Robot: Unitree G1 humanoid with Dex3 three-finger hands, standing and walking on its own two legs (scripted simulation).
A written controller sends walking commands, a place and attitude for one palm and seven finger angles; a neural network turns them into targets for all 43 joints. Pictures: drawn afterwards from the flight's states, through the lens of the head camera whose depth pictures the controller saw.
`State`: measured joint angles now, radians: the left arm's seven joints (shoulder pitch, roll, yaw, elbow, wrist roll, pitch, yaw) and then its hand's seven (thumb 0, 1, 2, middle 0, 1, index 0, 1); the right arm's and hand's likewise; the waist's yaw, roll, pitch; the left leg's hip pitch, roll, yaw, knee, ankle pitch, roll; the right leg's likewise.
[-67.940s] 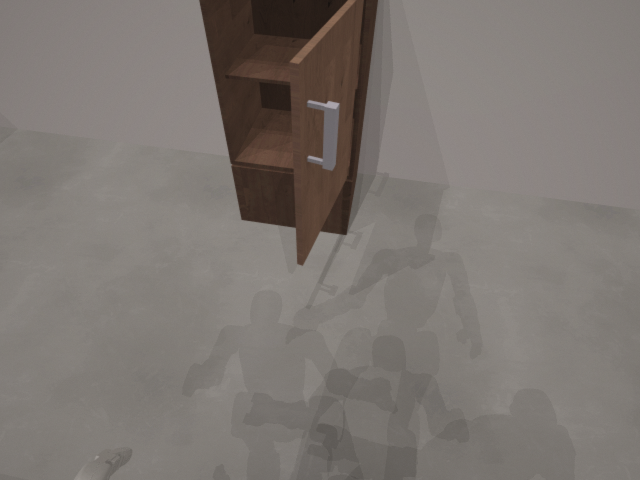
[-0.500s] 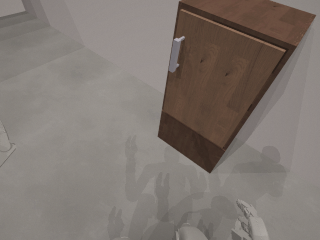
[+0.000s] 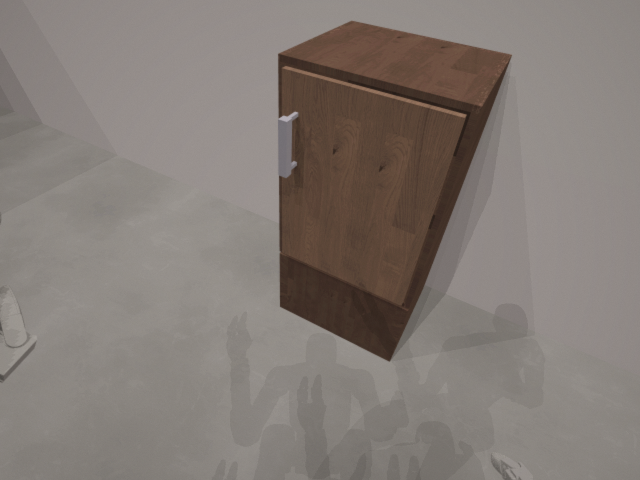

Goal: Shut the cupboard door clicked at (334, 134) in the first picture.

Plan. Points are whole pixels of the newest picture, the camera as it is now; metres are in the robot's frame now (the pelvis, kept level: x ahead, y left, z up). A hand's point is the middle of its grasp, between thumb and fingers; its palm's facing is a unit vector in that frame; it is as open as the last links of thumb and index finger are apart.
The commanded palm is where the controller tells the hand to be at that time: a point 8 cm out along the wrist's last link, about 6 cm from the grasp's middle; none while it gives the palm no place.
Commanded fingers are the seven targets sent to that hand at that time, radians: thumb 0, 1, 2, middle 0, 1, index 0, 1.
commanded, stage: stop stepping back and stand still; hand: left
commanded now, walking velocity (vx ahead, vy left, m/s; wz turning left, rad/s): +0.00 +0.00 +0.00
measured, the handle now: (289, 144) +0.88 +0.08 -0.01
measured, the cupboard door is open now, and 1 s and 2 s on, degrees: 0 0 0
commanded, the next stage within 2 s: let the arm hang, fingers relaxed in 0.12 s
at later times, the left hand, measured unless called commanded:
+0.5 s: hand out of the picture +0.06 +0.18 -0.15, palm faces -0.02 -0.98 -0.19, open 7.4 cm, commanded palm none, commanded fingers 0.00 0.90 0.90 -0.20 -0.30 -0.20 -0.30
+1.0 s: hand out of the picture -0.04 +0.23 -0.16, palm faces +0.03 -0.95 -0.31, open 7.4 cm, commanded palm none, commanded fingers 0.00 0.90 0.90 -0.20 -0.30 -0.20 -0.30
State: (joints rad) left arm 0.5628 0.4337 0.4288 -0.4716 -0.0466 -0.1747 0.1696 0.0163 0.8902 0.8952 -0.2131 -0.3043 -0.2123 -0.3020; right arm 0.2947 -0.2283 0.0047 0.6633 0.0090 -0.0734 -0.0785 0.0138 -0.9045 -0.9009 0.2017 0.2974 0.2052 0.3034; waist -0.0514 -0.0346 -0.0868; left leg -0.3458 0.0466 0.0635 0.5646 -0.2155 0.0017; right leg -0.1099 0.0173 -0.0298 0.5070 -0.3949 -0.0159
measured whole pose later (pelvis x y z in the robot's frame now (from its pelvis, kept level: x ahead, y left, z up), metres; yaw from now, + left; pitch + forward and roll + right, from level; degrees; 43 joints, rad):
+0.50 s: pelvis -0.02 +0.01 -0.01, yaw +2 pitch -1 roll +0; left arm 0.32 0.19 -0.03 0.69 0.02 0.07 0.00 0.01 0.91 0.90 -0.20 -0.30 -0.20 -0.30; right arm 0.18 -0.25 0.03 0.83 -0.02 0.01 0.01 0.01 -0.91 -0.90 0.20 0.30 0.21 0.30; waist -0.02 -0.01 0.02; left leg -0.40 0.01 0.05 0.62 -0.20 0.02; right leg -0.18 -0.02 -0.06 0.63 -0.43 -0.01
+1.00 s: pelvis -0.02 +0.00 +0.01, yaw +1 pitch -3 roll +0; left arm 0.32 0.26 0.02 1.12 0.02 0.01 0.02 0.01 0.91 0.90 -0.20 -0.30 -0.20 -0.30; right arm 0.23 -0.24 -0.01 1.10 -0.01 0.02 -0.01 0.01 -0.91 -0.90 0.20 0.30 0.20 0.30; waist 0.00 0.03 0.02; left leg -0.26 0.02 0.06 0.42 -0.11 0.01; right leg -0.04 0.00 -0.05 0.41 -0.32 -0.01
